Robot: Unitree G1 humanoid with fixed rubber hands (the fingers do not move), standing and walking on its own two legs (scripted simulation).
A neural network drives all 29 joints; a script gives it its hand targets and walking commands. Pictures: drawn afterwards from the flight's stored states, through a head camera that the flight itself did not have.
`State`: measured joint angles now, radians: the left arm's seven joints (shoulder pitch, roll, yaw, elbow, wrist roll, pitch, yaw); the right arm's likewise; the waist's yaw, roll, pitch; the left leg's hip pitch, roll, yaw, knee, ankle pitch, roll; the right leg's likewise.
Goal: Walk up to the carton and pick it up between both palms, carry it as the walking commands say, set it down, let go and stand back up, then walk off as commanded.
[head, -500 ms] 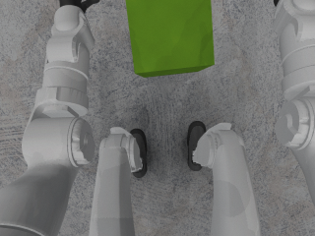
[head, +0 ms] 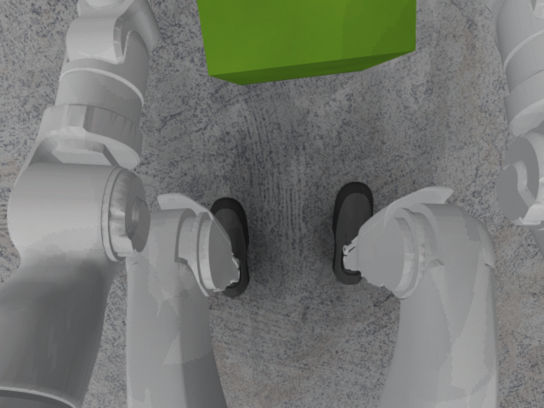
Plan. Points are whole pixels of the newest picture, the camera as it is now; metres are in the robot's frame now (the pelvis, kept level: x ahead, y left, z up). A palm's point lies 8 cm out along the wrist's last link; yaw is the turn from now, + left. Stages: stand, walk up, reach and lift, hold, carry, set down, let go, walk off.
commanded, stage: reach and lift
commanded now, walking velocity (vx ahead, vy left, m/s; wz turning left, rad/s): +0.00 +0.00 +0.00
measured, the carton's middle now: out of the picture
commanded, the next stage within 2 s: none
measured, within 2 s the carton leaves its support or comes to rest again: leaves its support in 1.84 s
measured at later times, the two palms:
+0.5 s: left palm out of the picture +0.56 +0.14 -0.20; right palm out of the picture +0.56 -0.23 -0.20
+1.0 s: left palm out of the picture +0.56 +0.12 -0.20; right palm out of the picture +0.56 -0.18 -0.21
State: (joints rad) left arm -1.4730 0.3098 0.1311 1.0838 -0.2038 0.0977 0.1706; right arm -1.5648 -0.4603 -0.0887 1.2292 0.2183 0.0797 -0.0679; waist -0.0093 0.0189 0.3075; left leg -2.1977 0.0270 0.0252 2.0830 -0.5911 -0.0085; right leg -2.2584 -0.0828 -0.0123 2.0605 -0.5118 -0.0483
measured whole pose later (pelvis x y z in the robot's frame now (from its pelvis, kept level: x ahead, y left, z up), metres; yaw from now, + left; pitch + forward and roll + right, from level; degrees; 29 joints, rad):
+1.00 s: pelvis -0.01 +0.00 -0.03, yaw +0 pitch +33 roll +2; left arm -1.62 0.29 0.04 1.17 -0.27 0.07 0.19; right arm -1.70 -0.41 0.01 1.30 0.23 0.04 -0.09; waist -0.01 0.04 0.52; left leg -2.17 0.00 0.02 2.19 -0.59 -0.01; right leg -2.23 -0.08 0.00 2.17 -0.52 -0.04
